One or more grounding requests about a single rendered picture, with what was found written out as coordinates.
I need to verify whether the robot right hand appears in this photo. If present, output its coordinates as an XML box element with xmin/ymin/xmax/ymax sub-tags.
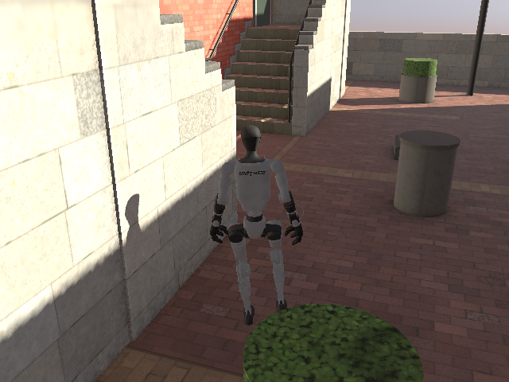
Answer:
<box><xmin>285</xmin><ymin>224</ymin><xmax>303</xmax><ymax>245</ymax></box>

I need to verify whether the robot right shin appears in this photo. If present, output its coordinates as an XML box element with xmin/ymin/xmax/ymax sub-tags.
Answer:
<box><xmin>273</xmin><ymin>250</ymin><xmax>285</xmax><ymax>305</ymax></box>

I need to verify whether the robot right foot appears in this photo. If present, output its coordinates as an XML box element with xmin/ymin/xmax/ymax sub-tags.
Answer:
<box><xmin>276</xmin><ymin>299</ymin><xmax>287</xmax><ymax>312</ymax></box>

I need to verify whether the robot left hand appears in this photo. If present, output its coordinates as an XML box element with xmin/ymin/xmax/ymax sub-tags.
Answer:
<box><xmin>210</xmin><ymin>225</ymin><xmax>228</xmax><ymax>243</ymax></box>

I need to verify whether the robot right forearm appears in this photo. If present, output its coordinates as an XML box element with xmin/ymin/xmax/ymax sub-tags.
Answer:
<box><xmin>283</xmin><ymin>191</ymin><xmax>301</xmax><ymax>227</ymax></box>

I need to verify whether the robot left forearm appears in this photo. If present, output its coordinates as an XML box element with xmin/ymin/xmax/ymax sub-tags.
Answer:
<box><xmin>212</xmin><ymin>193</ymin><xmax>225</xmax><ymax>227</ymax></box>

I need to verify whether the left robot upper arm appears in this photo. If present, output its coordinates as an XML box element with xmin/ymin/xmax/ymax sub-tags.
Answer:
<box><xmin>217</xmin><ymin>161</ymin><xmax>235</xmax><ymax>205</ymax></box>

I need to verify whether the right robot upper arm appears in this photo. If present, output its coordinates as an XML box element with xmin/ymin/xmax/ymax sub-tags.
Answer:
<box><xmin>268</xmin><ymin>159</ymin><xmax>291</xmax><ymax>203</ymax></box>

